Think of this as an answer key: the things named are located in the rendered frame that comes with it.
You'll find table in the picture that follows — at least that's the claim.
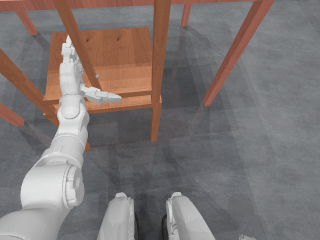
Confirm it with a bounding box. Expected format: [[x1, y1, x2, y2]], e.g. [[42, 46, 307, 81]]
[[0, 0, 275, 127]]

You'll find right robot shin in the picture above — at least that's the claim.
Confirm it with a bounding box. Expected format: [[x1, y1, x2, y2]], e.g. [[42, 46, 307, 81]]
[[166, 192, 182, 240]]

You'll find right robot thigh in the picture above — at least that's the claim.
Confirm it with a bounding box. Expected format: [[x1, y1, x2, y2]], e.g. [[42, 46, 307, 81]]
[[165, 195, 216, 240]]

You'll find left robot hand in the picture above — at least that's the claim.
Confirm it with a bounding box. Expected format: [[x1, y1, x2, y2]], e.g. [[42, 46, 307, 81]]
[[59, 35, 122, 105]]

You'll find robot left upper arm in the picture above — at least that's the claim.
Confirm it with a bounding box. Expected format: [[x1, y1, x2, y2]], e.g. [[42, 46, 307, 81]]
[[0, 164, 85, 240]]

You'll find chair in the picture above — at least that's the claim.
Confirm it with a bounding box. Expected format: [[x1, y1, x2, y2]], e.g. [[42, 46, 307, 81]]
[[0, 0, 172, 152]]

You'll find left robot forearm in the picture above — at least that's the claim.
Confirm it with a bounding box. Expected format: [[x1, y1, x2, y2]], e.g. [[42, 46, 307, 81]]
[[20, 94, 90, 206]]

